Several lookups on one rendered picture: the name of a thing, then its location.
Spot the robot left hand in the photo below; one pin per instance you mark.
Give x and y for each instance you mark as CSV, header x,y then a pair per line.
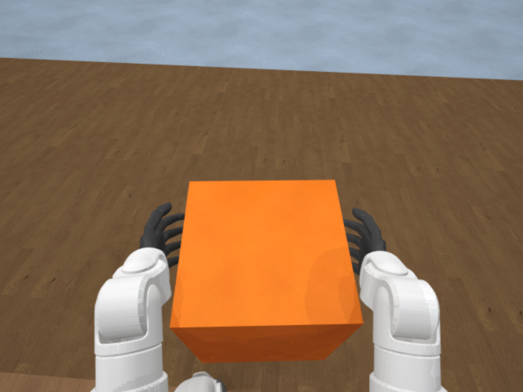
x,y
155,236

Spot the left robot shin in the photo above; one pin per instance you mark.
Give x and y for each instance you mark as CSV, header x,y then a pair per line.
x,y
201,374

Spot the robot left forearm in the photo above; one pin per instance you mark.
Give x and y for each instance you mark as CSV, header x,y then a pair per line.
x,y
129,326

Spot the carton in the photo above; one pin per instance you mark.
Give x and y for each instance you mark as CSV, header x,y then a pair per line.
x,y
264,272

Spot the left robot thigh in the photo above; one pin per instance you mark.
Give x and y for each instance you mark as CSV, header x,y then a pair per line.
x,y
199,384

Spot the robot right forearm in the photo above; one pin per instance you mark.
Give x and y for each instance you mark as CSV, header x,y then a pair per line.
x,y
406,326

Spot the robot right hand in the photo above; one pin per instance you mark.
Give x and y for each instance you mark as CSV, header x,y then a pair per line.
x,y
371,240

